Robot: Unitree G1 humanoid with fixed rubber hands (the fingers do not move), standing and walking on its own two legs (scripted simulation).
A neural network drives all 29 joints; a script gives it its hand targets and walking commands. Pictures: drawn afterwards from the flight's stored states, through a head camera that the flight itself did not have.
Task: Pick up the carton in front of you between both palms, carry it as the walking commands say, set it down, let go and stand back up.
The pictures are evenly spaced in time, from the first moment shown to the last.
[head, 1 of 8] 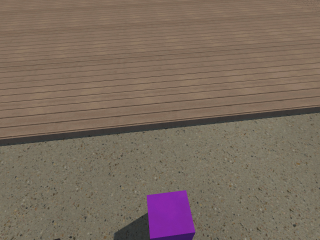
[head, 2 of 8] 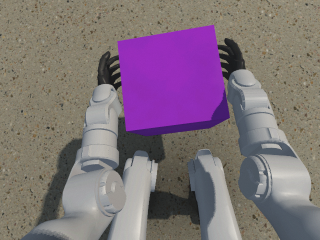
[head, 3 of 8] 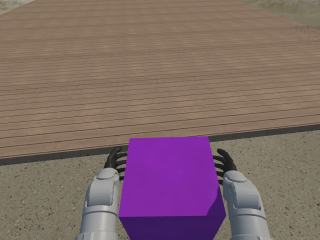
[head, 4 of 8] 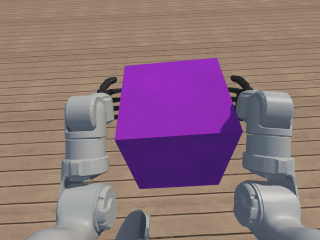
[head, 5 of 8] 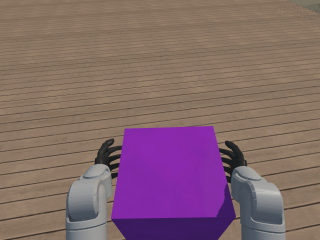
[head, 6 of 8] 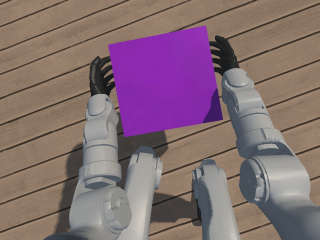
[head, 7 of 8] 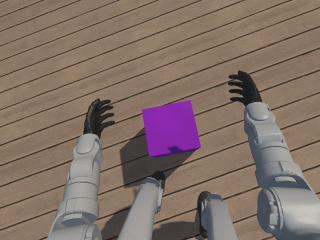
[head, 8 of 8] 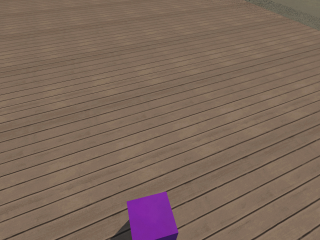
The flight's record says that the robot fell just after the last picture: no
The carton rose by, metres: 0.80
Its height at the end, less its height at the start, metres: +0.06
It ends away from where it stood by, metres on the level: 2.75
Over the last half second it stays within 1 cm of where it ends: yes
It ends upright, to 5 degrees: yes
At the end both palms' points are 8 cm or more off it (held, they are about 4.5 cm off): yes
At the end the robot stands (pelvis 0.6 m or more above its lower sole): yes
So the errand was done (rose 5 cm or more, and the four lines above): yes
